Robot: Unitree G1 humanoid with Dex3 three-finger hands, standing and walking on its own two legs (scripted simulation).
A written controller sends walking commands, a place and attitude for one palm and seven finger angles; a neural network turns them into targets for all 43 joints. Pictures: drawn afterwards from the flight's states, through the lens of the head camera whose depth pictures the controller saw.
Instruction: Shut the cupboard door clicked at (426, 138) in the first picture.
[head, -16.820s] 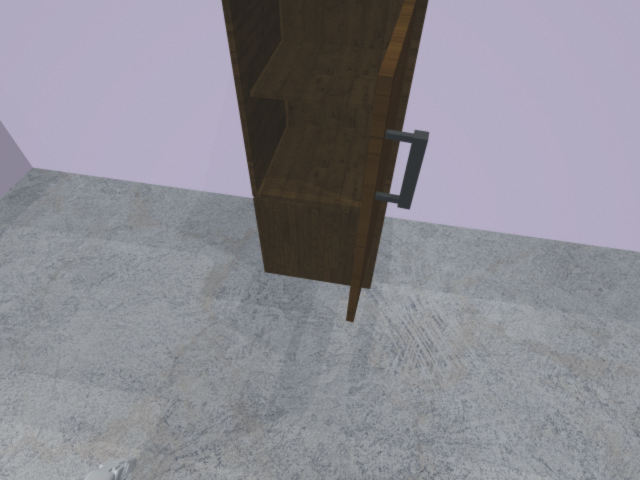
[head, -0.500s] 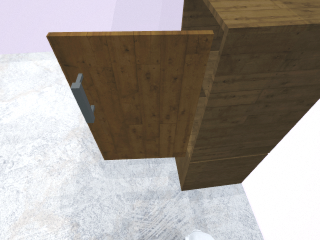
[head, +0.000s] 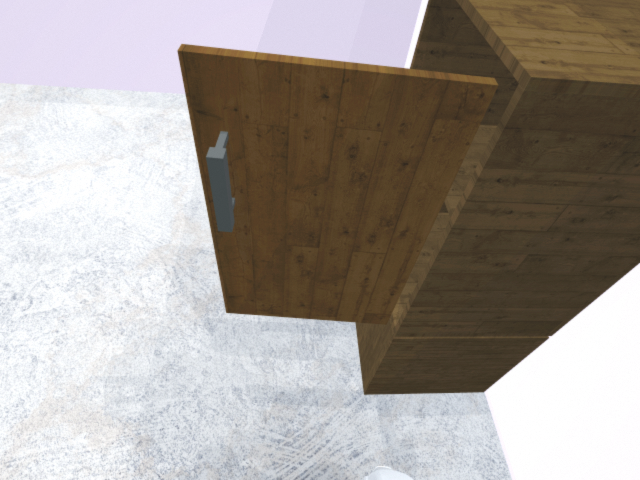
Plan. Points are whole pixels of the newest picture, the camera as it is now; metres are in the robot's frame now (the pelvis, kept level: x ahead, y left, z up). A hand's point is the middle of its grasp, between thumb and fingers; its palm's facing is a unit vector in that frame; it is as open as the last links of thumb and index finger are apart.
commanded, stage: come to a stop and stand still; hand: left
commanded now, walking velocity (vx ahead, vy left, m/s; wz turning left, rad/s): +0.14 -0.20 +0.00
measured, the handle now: (224, 183) +0.47 +0.17 +0.09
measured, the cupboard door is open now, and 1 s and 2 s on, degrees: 85 85 85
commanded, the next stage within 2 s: look again from close up in 0.94 s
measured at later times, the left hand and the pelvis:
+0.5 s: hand out of the picture +0.02 +0.16 -0.16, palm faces -0.04 -0.98 -0.19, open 7.3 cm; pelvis -0.03 -0.02 +0.02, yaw -2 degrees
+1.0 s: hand out of the picture -0.05 +0.09 -0.17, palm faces +0.00 -0.99 -0.12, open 7.3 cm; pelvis -0.02 -0.05 +0.01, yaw -2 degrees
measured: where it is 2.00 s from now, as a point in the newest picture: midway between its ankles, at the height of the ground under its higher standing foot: outside the picture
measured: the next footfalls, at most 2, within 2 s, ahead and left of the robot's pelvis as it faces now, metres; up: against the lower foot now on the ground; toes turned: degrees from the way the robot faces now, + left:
right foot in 0.52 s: +0.00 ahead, -0.16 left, +0.00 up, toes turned -3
